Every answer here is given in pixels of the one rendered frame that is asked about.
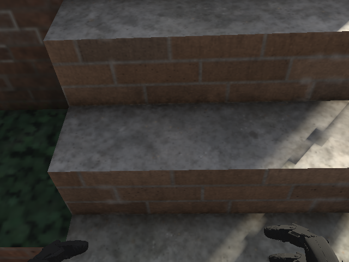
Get right robot hand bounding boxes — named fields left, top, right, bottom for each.
left=264, top=223, right=343, bottom=262

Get left robot hand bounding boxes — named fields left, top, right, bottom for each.
left=28, top=240, right=88, bottom=262

